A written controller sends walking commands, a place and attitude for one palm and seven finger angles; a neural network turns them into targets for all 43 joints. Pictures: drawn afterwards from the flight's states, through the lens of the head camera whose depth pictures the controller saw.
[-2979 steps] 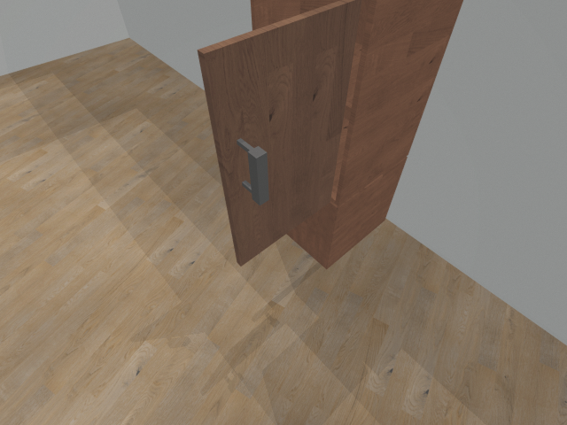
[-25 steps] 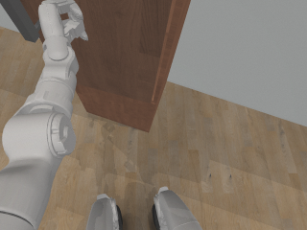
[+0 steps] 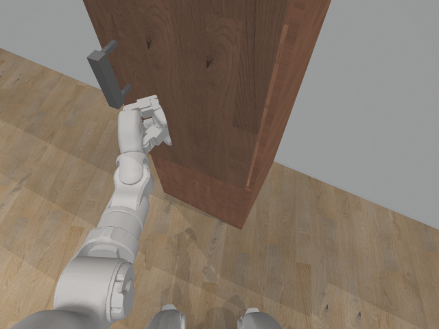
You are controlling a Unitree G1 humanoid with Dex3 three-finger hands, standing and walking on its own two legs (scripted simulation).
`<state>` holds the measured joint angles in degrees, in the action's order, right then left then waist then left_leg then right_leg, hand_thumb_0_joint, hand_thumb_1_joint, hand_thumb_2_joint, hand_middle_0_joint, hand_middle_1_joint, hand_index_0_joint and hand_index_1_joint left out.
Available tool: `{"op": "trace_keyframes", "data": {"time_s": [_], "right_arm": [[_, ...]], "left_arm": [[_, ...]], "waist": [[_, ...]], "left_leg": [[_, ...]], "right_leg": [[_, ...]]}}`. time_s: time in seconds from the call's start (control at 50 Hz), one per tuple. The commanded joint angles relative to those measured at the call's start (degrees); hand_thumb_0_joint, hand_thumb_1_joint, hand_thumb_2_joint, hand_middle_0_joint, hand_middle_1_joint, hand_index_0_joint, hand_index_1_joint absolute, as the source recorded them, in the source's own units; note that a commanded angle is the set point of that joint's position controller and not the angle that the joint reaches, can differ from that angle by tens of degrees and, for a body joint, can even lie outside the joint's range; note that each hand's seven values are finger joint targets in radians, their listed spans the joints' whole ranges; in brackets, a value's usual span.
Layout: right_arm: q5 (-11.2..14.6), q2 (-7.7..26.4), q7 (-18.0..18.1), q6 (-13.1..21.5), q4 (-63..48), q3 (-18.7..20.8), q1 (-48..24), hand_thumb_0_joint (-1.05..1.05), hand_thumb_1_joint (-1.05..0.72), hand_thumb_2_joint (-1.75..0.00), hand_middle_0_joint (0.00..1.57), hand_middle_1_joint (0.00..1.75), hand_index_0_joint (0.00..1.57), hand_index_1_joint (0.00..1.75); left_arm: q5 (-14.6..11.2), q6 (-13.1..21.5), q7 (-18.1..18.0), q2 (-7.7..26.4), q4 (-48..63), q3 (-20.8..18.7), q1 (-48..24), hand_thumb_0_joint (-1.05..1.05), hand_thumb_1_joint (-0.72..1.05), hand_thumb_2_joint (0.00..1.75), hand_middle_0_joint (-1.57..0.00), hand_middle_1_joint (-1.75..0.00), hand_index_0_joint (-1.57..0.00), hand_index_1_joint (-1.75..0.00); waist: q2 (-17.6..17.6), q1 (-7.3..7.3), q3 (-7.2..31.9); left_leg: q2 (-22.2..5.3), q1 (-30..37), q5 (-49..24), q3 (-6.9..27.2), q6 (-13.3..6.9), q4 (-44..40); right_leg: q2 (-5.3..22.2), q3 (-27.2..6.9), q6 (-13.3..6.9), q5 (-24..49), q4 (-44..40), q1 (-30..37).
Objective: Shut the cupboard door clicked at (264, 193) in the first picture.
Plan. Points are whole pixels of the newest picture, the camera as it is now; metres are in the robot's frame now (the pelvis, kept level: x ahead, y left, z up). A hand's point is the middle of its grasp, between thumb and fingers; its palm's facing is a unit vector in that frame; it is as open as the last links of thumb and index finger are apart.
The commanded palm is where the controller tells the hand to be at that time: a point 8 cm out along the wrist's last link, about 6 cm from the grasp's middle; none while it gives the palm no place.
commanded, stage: pull the fist back off the door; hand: left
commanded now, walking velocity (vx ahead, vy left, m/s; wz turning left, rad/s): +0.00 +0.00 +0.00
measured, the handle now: (114, 75) +0.62 +0.20 +0.07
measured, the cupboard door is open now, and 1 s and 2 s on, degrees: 4 4 4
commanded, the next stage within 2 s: draw the hand back to the body in 0.04 s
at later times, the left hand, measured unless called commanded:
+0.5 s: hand (122, 145) +0.40 +0.14 +0.12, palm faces +0.10 -0.99 -0.02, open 3.1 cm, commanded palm +0.35 +0.18 +0.13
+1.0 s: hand (16, 211) +0.27 +0.22 +0.18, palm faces +0.24 -0.93 -0.26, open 3.6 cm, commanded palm +0.22 +0.26 +0.20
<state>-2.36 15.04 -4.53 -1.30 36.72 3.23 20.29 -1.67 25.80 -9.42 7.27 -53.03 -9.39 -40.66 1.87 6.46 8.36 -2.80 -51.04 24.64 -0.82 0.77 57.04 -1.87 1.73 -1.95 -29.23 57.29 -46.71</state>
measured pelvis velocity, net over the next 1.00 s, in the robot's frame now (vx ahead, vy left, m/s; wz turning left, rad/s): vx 0.01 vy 0.02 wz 0.02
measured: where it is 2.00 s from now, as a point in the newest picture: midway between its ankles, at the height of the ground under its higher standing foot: outside the picture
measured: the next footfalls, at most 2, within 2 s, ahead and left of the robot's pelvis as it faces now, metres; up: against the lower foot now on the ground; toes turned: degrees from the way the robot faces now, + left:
none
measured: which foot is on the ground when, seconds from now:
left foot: down 0.00-1.00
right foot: down 0.00-1.00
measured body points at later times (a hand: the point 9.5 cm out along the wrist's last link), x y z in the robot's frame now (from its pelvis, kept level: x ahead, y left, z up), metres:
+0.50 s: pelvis +0.00 +0.00 +0.03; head +0.04 -0.02 +0.48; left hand +0.38 +0.19 +0.12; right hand +0.05 -0.25 -0.10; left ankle +0.02 +0.13 -0.67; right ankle -0.02 -0.10 -0.67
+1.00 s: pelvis +0.01 +0.02 +0.07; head -0.01 +0.00 +0.52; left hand +0.25 +0.27 +0.19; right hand +0.22 -0.19 -0.01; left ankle +0.02 +0.13 -0.67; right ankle -0.02 -0.10 -0.67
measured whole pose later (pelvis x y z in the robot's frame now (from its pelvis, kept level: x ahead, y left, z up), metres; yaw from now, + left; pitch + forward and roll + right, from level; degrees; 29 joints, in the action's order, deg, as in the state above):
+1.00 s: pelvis +0.01 +0.02 +0.07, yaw +1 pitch -2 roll +0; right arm 2.1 12.4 4.6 -0.6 31.7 -3.2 8.1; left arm -3.9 2.4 -4.0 16.0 3.9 -5.7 8.4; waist 3.1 -2.4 1.0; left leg -0.3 -12.1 13.3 -1.7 -0.6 27.4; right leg 0.0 1.0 -0.4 -17.2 26.7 -7.4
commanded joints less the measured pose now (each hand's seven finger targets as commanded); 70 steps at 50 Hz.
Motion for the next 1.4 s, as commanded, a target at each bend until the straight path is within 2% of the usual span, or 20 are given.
{"op": "trace_keyframes", "data": {"time_s": [0.0, 0.06, 0.1, 0.14, 0.2, 0.22, 0.3, 0.38, 0.44, 0.48, 0.52, 0.64, 0.66, 0.76, 0.92, 1.0, 1.04, 1.3, 1.34, 1.38], "right_arm": [[0.44, 6.17, 1.40, 1.14, -3.20, 1.68, 6.78, 0.00, -0.90, -0.90, 0.20, 0.30, 0.20, 0.30], [0.35, 5.70, 2.01, 1.67, -2.57, 1.26, 4.99, 0.00, -0.90, -0.90, 0.20, 0.30, 0.20, 0.30], [0.16, 5.70, 2.13, 2.03, -2.69, 1.12, 4.65, 0.00, -0.90, -0.90, 0.20, 0.30, 0.20, 0.30], [0.23, 5.52, 2.14, 2.08, -2.38, 0.70, 4.06, 0.00, -0.90, -0.90, 0.20, 0.30, 0.20, 0.30], [0.65, 6.05, 2.20, 1.65, -5.18, 0.56, 3.73, 0.00, -0.90, -0.90, 0.20, 0.30, 0.20, 0.30], [1.16, 5.80, 2.29, 1.44, -6.07, 0.36, 3.23, 0.00, -0.90, -0.90, 0.20, 0.30, 0.20, 0.30], [2.62, 5.82, 3.14, 1.09, -8.68, 0.05, 2.15, 0.00, -0.90, -0.90, 0.20, 0.30, 0.20, 0.30], [3.80, 5.57, 4.06, 2.04, -9.08, 0.18, 0.23, 0.00, -0.90, -0.90, 0.20, 0.30, 0.20, 0.30], [4.42, 5.31, 4.78, 3.16, -8.85, -0.24, -1.76, 0.00, -0.90, -0.90, 0.20, 0.30, 0.20, 0.30], [4.61, 5.64, 5.18, 3.77, -8.79, -0.27, -2.77, 0.00, -0.90, -0.90, 0.20, 0.30, 0.20, 0.30], [4.93, 5.34, 5.43, 4.50, -9.38, -0.74, -4.47, 0.00, -0.90, -0.90, 0.20, 0.30, 0.20, 0.30], [5.51, 5.16, 6.15, 5.97, -11.50, -1.66, -9.62, 0.00, -0.90, -0.90, 0.20, 0.30, 0.20, 0.30], [5.46, 4.22, 7.23, 4.12, -11.80, -1.30, -11.25, 0.00, -0.90, -0.90, 0.20, 0.30, 0.20, 0.30], [5.26, 3.65, 9.33, 2.35, -12.74, -2.83, -14.69, 0.00, -0.90, -0.90, 0.20, 0.30, 0.20, 0.30], [4.24, 3.03, 9.74, 3.29, -12.67, -4.26, -16.73, 0.00, -0.90, -0.90, 0.20, 0.30, 0.20, 0.30], [3.61, 3.36, 9.46, 4.15, -12.27, -4.28, -17.22, 0.00, -0.90, -0.90, 0.20, 0.30, 0.20, 0.30], [3.59, 2.94, 9.33, 4.36, -12.44, -4.37, -17.72, 0.00, -0.90, -0.90, 0.20, 0.30, 0.20, 0.30], [3.18, 3.41, 9.13, 7.18, -10.99, -2.95, -17.91, 0.00, -0.90, -0.90, 0.20, 0.30, 0.20, 0.30], [3.41, 3.06, 9.20, 7.60, -11.03, -2.82, -17.72, 0.00, -0.90, -0.90, 0.20, 0.30, 0.20, 0.30], [3.40, 3.38, 9.18, 7.89, -10.40, -2.77, -17.32, 0.00, -0.90, -0.90, 0.20, 0.30, 0.20, 0.30]], "left_arm": [[-0.22, 3.10, -0.84, 6.96, 14.19, 0.47, -27.96, 0.00, 0.90, 0.90, -1.30, -1.50, -1.30, -1.50], [0.16, 3.89, -1.18, 8.45, 10.43, -0.89, -30.41, 0.00, 0.90, 0.90, -1.30, -1.50, -1.30, -1.50], [0.51, 4.75, -0.71, 8.33, 10.20, -0.64, -31.02, 0.00, 0.90, 0.90, -1.30, -1.50, -1.30, -1.50], [0.44, 4.31, -0.11, 8.12, 5.46, -0.55, -30.13, 0.00, 0.90, 0.90, -1.30, -1.50, -1.30, -1.50], [-1.04, 3.27, 1.68, 12.20, 9.31, -4.67, -22.18, 0.00, 0.90, 0.90, -1.30, -1.50, -1.30, -1.50], [-1.77, 2.41, 2.44, 12.89, 10.43, -5.45, -18.41, 0.00, 0.90, 0.90, -1.30, -1.50, -1.30, -1.50], [-4.44, -0.52, 5.59, 13.23, 20.08, -4.87, -11.15, 0.00, 0.90, 0.90, -1.30, -1.50, -1.30, -1.50], [-6.70, -1.88, 7.57, 11.13, 31.16, -2.03, -6.48, 0.00, 0.90, 0.90, -1.30, -1.50, -1.30, -1.50], [-7.73, -3.43, 8.93, 8.98, 35.25, 1.08, -2.20, 0.00, 0.90, 0.90, -1.30, -1.50, -1.30, -1.50], [-8.10, -4.74, 9.41, 10.26, 37.41, 0.32, 1.52, 0.00, 0.90, 0.90, -1.30, -1.50, -1.30, -1.50], [-8.43, -6.15, 9.88, 10.19, 40.70, 0.70, 5.13, 0.00, 0.90, 0.90, -1.30, -1.50, -1.30, -1.50], [-10.32, -10.35, 11.14, 12.00, 50.07, -1.26, 16.10, 0.00, 0.90, 0.90, -1.16, -1.35, -1.16, -1.35], [-4.31, -11.82, 8.99, 16.32, 53.64, 2.10, 18.98, 0.00, 0.90, 0.90, -1.13, -1.32, -1.13, -1.32], [-2.79, -16.64, 6.06, 15.42, 60.67, 2.10, 25.85, 0.00, 0.90, 0.90, -1.00, -1.17, -1.00, -1.17], [-2.26, -19.85, 4.74, 16.49, 70.90, -0.42, 35.34, 0.00, 0.90, 0.90, -0.78, -0.93, -0.78, -0.93], [-2.17, -20.37, 4.24, 18.99, 75.01, -4.19, 41.81, 0.00, 0.90, 0.90, -0.67, -0.81, -0.67, -0.81], [-2.16, -20.38, 4.17, 18.48, 77.73, -4.64, 44.14, 0.00, 0.90, 0.90, -0.61, -0.75, -0.61, -0.75], [-2.73, -19.12, 2.83, 25.63, 85.96, -18.32, 61.89, 0.00, 0.90, 0.90, -0.25, -0.36, -0.25, -0.36], [-2.95, -18.56, 2.67, 25.63, 87.50, -19.34, 63.73, 0.00, 0.90, 0.90, -0.20, -0.30, -0.20, -0.30], [-2.77, -18.79, 2.82, 22.57, 84.64, -16.43, 63.02, 0.00, 0.90, 0.90, -0.20, -0.30, -0.20, -0.30]], "waist": [[-2.21, 2.80, 21.77], [-3.88, 2.99, 20.26], [-1.72, 2.65, 22.48], [-2.32, 2.92, 20.94], [-1.20, -1.13, 26.60], [-2.79, -2.22, 26.89], [-6.17, -3.20, 23.56], [-5.68, -2.94, 19.89], [-1.99, -2.58, 14.64], [-2.49, -3.26, 13.23], [0.17, -4.33, 12.38], [-2.07, -6.60, 9.40], [-4.02, -6.34, 8.61], [-1.82, -6.31, 2.01], [2.24, -7.26, -0.07], [0.75, -8.25, -0.79], [2.35, -8.39, -0.82], [1.20, -10.49, -3.23], [1.49, -10.40, -3.28], [0.30, -9.64, -6.33]], "left_leg": [[2.94, 19.47, -19.52, -0.32, -2.55, -2.95], [3.16, 16.51, -15.52, -0.29, -2.59, -2.99], [3.27, 17.88, -16.39, -0.21, -2.54, -2.53], [3.26, 16.25, -14.68, -0.12, -2.40, -2.61], [3.63, 18.08, -17.25, -0.83, -2.40, -4.46], [3.65, 17.86, -17.40, -1.20, -2.39, -5.32], [3.63, 18.48, -17.16, -1.81, -2.75, -8.84], [3.27, 23.70, -16.66, -1.83, -3.07, -11.82], [3.09, 26.78, -14.72, -1.73, -3.04, -14.02], [2.92, 28.17, -14.02, -1.33, -3.02, -15.51], [2.94, 29.95, -14.24, -1.15, -2.88, -16.97], [2.98, 32.43, -14.77, -1.03, -2.86, -20.35], [3.07, 34.87, -14.62, -1.13, -2.94, -22.93], [2.54, 40.78, -15.70, -0.71, -3.04, -28.40], [2.13, 47.68, -19.25, -0.08, -2.59, -34.00], [1.95, 48.25, -22.04, 0.09, -2.40, -35.13], [1.85, 48.70, -22.67, -0.10, -2.19, -35.53], [1.78, 46.82, -24.07, -0.37, -2.32, -35.03], [1.78, 46.66, -23.74, -0.68, -2.32, -34.72], [1.77, 45.88, -21.53, -0.57, -2.37, -35.14]], "right_leg": [[-0.23, -1.76, 2.27, 32.23, -8.36, 9.32], [0.22, -2.45, 2.60, 29.38, -8.65, 9.27], [0.30, -2.44, 2.35, 29.58, -7.86, 8.81], [0.42, -2.37, 2.44, 27.69, -8.25, 7.83], [0.31, -2.92, 2.13, 31.17, -8.50, 14.86], [0.31, -3.07, 2.21, 32.15, -9.27, 17.30], [0.32, -3.49, 2.63, 34.37, -12.65, 23.38], [0.08, -2.60, 2.74, 32.64, -16.08, 23.66], [-0.01, -1.98, 2.54, 27.60, -18.56, 21.21], [-0.08, -1.60, 2.25, 24.97, -19.79, 21.41], [0.00, -1.00, 1.89, 24.05, -20.17, 22.10], [0.34, -0.45, 1.76, 23.81, -22.28, 25.72], [1.98, -3.38, 2.22, 24.28, -25.98, 27.47], [1.50, -1.43, 1.65, 22.54, -30.83, 29.95], [1.43, -0.37, 1.18, 24.13, -35.71, 35.75], [1.20, -0.04, 1.19, 26.51, -37.09, 37.90], [1.47, 0.07, 1.18, 26.59, -36.98, 38.60], [1.71, 0.23, 1.56, 27.44, -38.05, 39.73], [1.98, 0.21, 1.58, 27.24, -37.53, 39.56], [1.95, 0.35, 1.76, 24.64, -38.07, 37.44]]}}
